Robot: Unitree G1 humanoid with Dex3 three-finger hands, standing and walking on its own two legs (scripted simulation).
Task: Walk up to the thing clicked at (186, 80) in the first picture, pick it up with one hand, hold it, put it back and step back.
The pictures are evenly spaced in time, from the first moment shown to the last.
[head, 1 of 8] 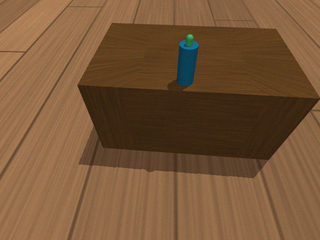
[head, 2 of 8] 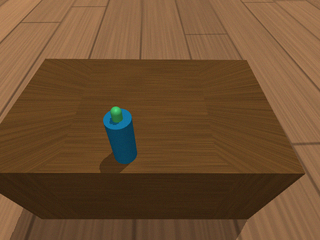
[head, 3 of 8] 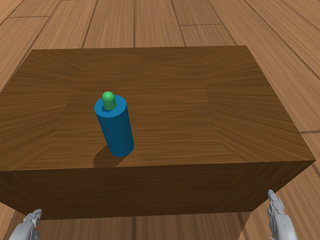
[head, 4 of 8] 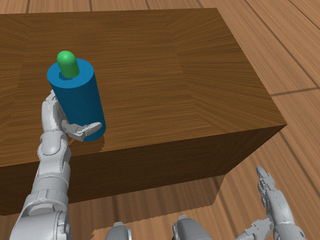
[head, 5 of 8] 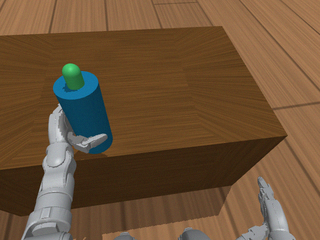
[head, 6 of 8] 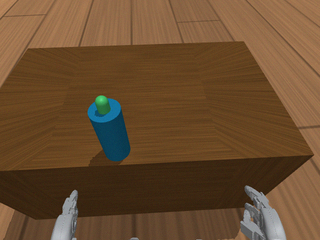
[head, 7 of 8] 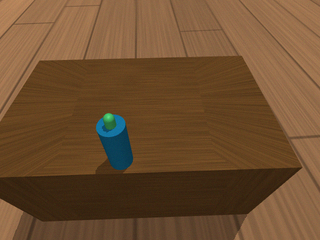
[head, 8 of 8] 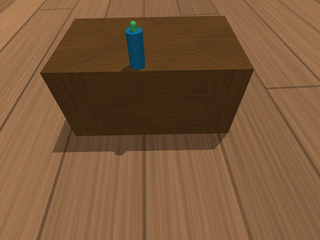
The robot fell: no
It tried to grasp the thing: yes
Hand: left
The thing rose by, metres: 0.22
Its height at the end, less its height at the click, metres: +0.00
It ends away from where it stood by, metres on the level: 0.02
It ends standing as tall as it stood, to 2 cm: yes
